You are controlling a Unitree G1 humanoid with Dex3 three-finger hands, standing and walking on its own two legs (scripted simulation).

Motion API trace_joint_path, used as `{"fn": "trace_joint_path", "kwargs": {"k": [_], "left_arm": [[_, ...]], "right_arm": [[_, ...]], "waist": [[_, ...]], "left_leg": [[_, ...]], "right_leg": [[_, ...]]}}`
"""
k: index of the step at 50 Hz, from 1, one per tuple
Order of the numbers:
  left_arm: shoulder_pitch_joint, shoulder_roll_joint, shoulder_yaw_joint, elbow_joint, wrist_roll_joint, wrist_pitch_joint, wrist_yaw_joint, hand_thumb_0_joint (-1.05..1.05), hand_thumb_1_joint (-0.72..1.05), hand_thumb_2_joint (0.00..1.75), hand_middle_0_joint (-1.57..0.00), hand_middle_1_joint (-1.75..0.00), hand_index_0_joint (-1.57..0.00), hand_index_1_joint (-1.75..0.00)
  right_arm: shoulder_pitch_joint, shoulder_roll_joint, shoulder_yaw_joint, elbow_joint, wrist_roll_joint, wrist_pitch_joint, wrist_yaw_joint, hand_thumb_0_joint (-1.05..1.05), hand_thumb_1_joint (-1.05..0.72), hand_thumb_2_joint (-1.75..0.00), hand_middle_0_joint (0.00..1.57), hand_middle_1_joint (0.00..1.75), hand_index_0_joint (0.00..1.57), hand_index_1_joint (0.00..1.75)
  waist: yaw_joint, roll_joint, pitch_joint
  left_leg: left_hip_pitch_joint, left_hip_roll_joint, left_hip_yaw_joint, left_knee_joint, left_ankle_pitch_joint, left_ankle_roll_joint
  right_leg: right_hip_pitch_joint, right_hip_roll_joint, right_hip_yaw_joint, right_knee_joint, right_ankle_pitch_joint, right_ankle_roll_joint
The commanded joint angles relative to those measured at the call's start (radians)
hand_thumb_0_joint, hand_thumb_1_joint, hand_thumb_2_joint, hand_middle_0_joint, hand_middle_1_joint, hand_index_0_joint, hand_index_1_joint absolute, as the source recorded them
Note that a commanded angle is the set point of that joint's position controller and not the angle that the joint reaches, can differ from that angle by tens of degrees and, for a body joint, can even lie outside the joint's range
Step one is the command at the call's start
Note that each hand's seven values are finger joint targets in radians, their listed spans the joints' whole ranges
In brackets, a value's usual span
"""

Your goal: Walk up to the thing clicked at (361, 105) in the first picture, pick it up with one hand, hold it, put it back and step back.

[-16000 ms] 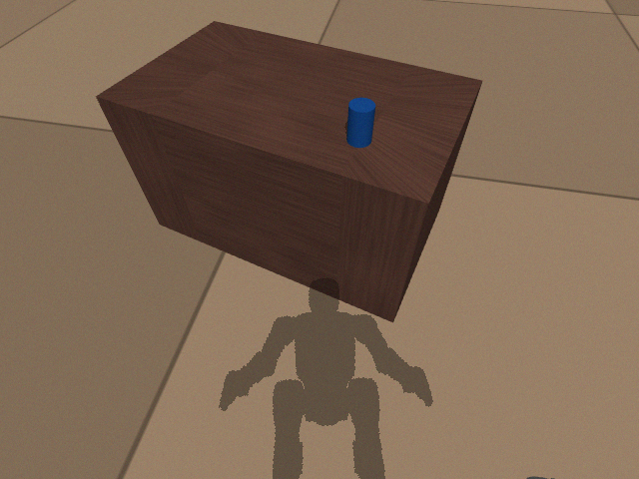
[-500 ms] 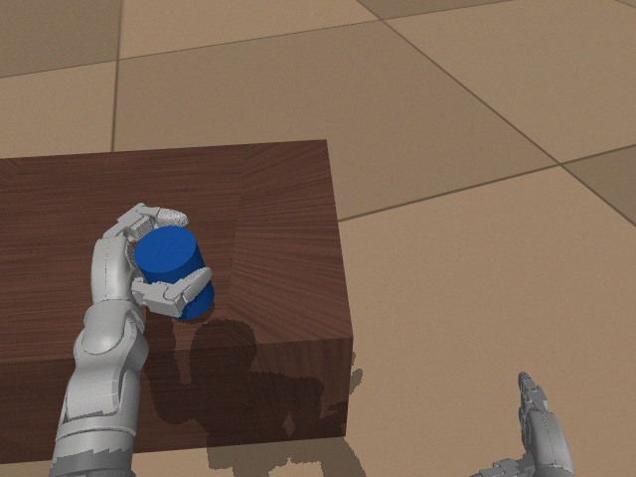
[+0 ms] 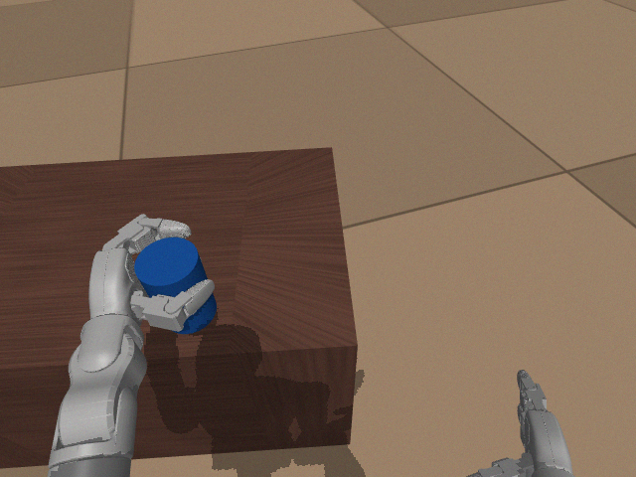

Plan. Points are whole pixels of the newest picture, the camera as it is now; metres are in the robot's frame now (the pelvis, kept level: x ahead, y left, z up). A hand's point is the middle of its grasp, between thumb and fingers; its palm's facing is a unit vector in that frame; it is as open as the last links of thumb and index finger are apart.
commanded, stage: hold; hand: left
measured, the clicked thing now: (179, 287) +0.32 +0.17 +0.10
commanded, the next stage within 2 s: crouch in 1.98 s
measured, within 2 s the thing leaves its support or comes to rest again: neither
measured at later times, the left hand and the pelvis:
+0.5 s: hand (178, 268) +0.33 +0.17 +0.13, palm faces +0.15 -0.99 -0.01, open 9.6 cm; pelvis +0.01 +0.00 +0.01, yaw +0 degrees
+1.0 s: hand (182, 255) +0.34 +0.16 +0.14, palm faces +0.12 -0.99 -0.02, open 9.6 cm; pelvis +0.01 +0.00 +0.01, yaw +0 degrees
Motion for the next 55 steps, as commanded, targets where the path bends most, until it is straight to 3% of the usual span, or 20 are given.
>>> {"fn": "trace_joint_path", "kwargs": {"k": [1, 7, 10, 13, 14, 15, 16, 20, 24, 26, 27, 29, 37, 38, 39, 44, 47, 52, 53, 55], "left_arm": [[-0.457, 0.156, 0.07, -0.388, -0.026, -0.11, 0.003, 0.0, 0.06, 1.26, -1.2, -1.41, -1.22, -1.41], [-0.429, 0.14, 0.071, -0.284, -0.029, -0.071, -0.006, 0.0, 0.01, 1.26, -1.2, -1.41, -1.22, -1.42], [-0.473, 0.178, 0.108, -0.287, -0.035, -0.074, -0.012, 0.0, 0.04, 1.26, -1.21, -1.41, -1.23, -1.42], [-0.5, 0.135, 0.057, -0.333, -0.029, -0.082, -0.014, 0.0, 0.04, 1.24, -1.21, -1.4, -1.23, -1.41], [-0.452, 0.167, 0.098, -0.291, -0.029, -0.08, -0.01, 0.0, 0.03, 1.24, -1.2, -1.39, -1.22, -1.4], [-0.478, 0.161, 0.081, -0.338, -0.03, -0.09, -0.014, 0.0, 0.05, 1.23, -1.19, -1.38, -1.21, -1.39], [-0.461, 0.178, 0.116, -0.304, -0.032, -0.094, -0.013, 0.0, 0.06, 1.23, -1.19, -1.38, -1.21, -1.38], [-0.441, 0.185, 0.116, -0.352, -0.025, -0.113, -0.002, 0.0, 0.04, 1.24, -1.18, -1.39, -1.2, -1.39], [-0.431, 0.182, 0.113, -0.322, -0.022, -0.13, -0.007, 0.0, 0.07, 1.26, -1.18, -1.4, -1.21, -1.4], [-0.476, 0.191, 0.103, -0.418, -0.023, -0.146, -0.012, 0.0, 0.05, 1.26, -1.2, -1.41, -1.22, -1.41], [-0.404, 0.187, 0.115, -0.305, -0.022, -0.135, -0.011, 0.0, 0.07, 1.27, -1.2, -1.42, -1.22, -1.42], [-0.447, 0.168, 0.086, -0.355, -0.022, -0.14, -0.017, 0.0, 0.08, 1.28, -1.22, -1.43, -1.24, -1.44], [-0.44, 0.146, 0.059, -0.284, -0.031, -0.112, -0.03, 0.0, 0.06, 1.27, -1.23, -1.42, -1.25, -1.43], [-0.461, 0.15, 0.059, -0.325, -0.033, -0.115, -0.031, 0.0, 0.06, 1.27, -1.21, -1.42, -1.23, -1.43], [-0.488, 0.179, 0.085, -0.327, -0.03, -0.114, -0.025, 0.0, 0.08, 1.27, -1.22, -1.42, -1.24, -1.43], [-0.49, 0.161, 0.081, -0.312, -0.026, -0.106, -0.011, 0.0, 0.1, 1.28, -1.23, -1.43, -1.25, -1.43], [-0.49, 0.196, 0.12, -0.336, -0.022, -0.112, -0.003, 0.0, 0.11, 1.3, -1.22, -1.45, -1.25, -1.45], [-0.409, 0.168, 0.118, -0.228, -0.025, -0.106, -0.01, 0.0, 0.11, 1.32, -1.23, -1.46, -1.26, -1.46], [-0.432, 0.179, 0.125, -0.279, -0.028, -0.114, -0.012, 0.0, 0.11, 1.32, -1.23, -1.46, -1.25, -1.46], [-0.454, 0.177, 0.105, -0.317, -0.027, -0.121, -0.015, 0.0, 0.11, 1.32, -1.23, -1.45, -1.25, -1.46]], "right_arm": [[-0.102, -0.107, -0.036, -0.143, 0.001, -0.076, -0.008, 0.0, 0.51, -0.06, 0.05, 0.05, 0.05, 0.05], [-0.114, -0.109, -0.037, -0.104, 0.002, -0.084, -0.01, 0.0, 0.52, -0.06, 0.05, 0.05, 0.05, 0.05], [-0.113, -0.132, -0.056, -0.078, 0.002, -0.086, -0.007, 0.0, 0.52, -0.06, 0.05, 0.05, 0.05, 0.05], [-0.141, -0.102, -0.035, -0.096, 0.004, -0.092, 0.002, 0.0, 0.52, -0.06, 0.05, 0.05, 0.05, 0.05], [-0.122, -0.129, -0.052, -0.086, 0.004, -0.09, -0.001, 0.0, 0.51, -0.06, 0.05, 0.05, 0.05, 0.05], [-0.143, -0.13, -0.053, -0.11, 0.004, -0.094, 0.0, 0.0, 0.52, -0.06, 0.05, 0.05, 0.05, 0.05], [-0.138, -0.153, -0.069, -0.113, 0.001, -0.097, 0.001, 0.0, 0.52, -0.06, 0.05, 0.05, 0.05, 0.05], [-0.141, -0.125, -0.05, -0.1, 0.002, -0.091, 0.003, 0.0, 0.51, -0.06, 0.05, 0.05, 0.05, 0.05], [-0.164, -0.128, -0.053, -0.104, -0.002, -0.091, 0.0, 0.0, 0.52, -0.06, 0.05, 0.05, 0.05, 0.05], [-0.157, -0.092, -0.032, -0.088, -0.001, -0.091, 0.001, 0.0, 0.52, -0.06, 0.05, 0.05, 0.05, 0.05], [-0.155, -0.138, -0.06, -0.079, -0.004, -0.091, -0.004, 0.0, 0.52, -0.06, 0.05, 0.05, 0.05, 0.05], [-0.147, -0.085, -0.024, -0.056, -0.002, -0.093, 0.001, 0.0, 0.51, -0.06, 0.05, 0.05, 0.05, 0.05], [-0.127, -0.138, -0.059, -0.047, -0.001, -0.101, -0.008, 0.0, 0.52, -0.06, 0.05, 0.05, 0.05, 0.05], [-0.143, -0.121, -0.046, -0.037, 0.001, -0.103, -0.004, 0.0, 0.52, -0.06, 0.05, 0.05, 0.05, 0.05], [-0.151, -0.145, -0.065, -0.051, -0.001, -0.102, -0.007, 0.0, 0.52, -0.06, 0.05, 0.05, 0.05, 0.05], [-0.152, -0.138, -0.058, -0.058, -0.003, -0.095, 0.0, 0.0, 0.52, -0.06, 0.05, 0.05, 0.05, 0.05], [-0.162, -0.118, -0.043, -0.074, -0.001, -0.088, 0.005, 0.0, 0.52, -0.06, 0.05, 0.05, 0.05, 0.05], [-0.157, -0.115, -0.045, -0.063, -0.001, -0.083, 0.008, 0.0, 0.52, -0.06, 0.05, 0.05, 0.05, 0.05], [-0.169, -0.104, -0.038, -0.029, 0.0, -0.079, 0.013, 0.0, 0.52, -0.06, 0.05, 0.05, 0.05, 0.05], [-0.183, -0.109, -0.043, -0.053, -0.001, -0.08, 0.011, 0.0, 0.52, -0.06, 0.05, 0.05, 0.05, 0.05]], "waist": [[-0.011, -0.002, -0.22], [-0.013, -0.033, -0.192], [-0.005, -0.043, -0.209], [0.004, 0.001, -0.219], [0.004, -0.02, -0.24], [0.005, -0.032, -0.235], [0.001, -0.047, -0.235], [0.022, -0.002, -0.276], [0.006, -0.019, -0.275], [0.008, 0.025, -0.286], [0.0, -0.014, -0.244], [-0.004, 0.028, -0.26], [-0.034, -0.034, -0.217], [-0.015, 0.002, -0.23], [-0.017, -0.007, -0.261], [-0.002, -0.016, -0.263], [0.023, -0.002, -0.268], [0.011, -0.025, -0.202], [0.031, 0.016, -0.215], [0.015, 0.021, -0.246]], "left_leg": [[0.178, -0.018, 0.006, -0.115, 0.124, 0.017], [0.175, -0.027, 0.014, -0.118, 0.14, 0.026], [0.183, -0.031, 0.013, -0.124, 0.141, 0.028], [0.192, -0.033, 0.016, -0.127, 0.148, 0.022], [0.212, -0.03, 0.012, -0.126, 0.162, 0.023], [0.201, -0.033, 0.012, -0.127, 0.163, 0.025], [0.195, -0.032, 0.013, -0.125, 0.155, 0.026], [0.216, -0.027, 0.007, -0.129, 0.199, 0.018], [0.208, -0.028, 0.013, -0.115, 0.237, 0.025], [0.225, -0.032, 0.017, -0.112, 0.254, 0.022], [0.211, -0.029, 0.014, -0.118, 0.223, 0.024], [0.223, -0.028, 0.012, -0.124, 0.217, 0.021], [0.246, -0.022, 0.005, -0.142, 0.207, 0.026], [0.249, -0.026, 0.008, -0.141, 0.219, 0.023], [0.264, -0.027, 0.009, -0.137, 0.243, 0.024], [0.255, -0.021, 0.003, -0.147, 0.271, 0.018], [0.243, -0.025, 0.005, -0.148, 0.274, 0.017], [0.213, -0.027, 0.011, -0.155, 0.228, 0.022], [0.205, -0.028, 0.01, -0.16, 0.215, 0.018], [0.239, -0.026, 0.01, -0.159, 0.22, 0.017]], "right_leg": [[-0.033, 0.048, -0.066, -0.123, 0.169, -0.026], [-0.024, 0.039, -0.059, -0.139, 0.193, -0.022], [-0.021, 0.037, -0.06, -0.146, 0.195, -0.023], [-0.016, 0.036, -0.062, -0.146, 0.193, -0.028], [-0.008, 0.037, -0.064, -0.146, 0.202, -0.027], [0.0, 0.037, -0.064, -0.151, 0.205, -0.025], [0.004, 0.037, -0.061, -0.152, 0.2, -0.022], [0.024, 0.041, -0.063, -0.14, 0.231, -0.03], [0.045, 0.036, -0.053, -0.138, 0.287, -0.021], [0.043, 0.033, -0.052, -0.141, 0.304, -0.023], [0.029, 0.037, -0.054, -0.143, 0.272, -0.021], [0.023, 0.037, -0.056, -0.146, 0.269, -0.025], [0.0, 0.045, -0.071, -0.16, 0.26, -0.023], [0.007, 0.041, -0.069, -0.159, 0.268, -0.026], [0.021, 0.04, -0.067, -0.158, 0.292, -0.024], [0.039, 0.044, -0.072, -0.154, 0.304, -0.029], [0.064, 0.041, -0.069, -0.161, 0.303, -0.03], [0.054, 0.04, -0.063, -0.177, 0.266, -0.026], [0.057, 0.039, -0.063, -0.173, 0.253, -0.032], [0.049, 0.04, -0.066, -0.176, 0.256, -0.032]]}}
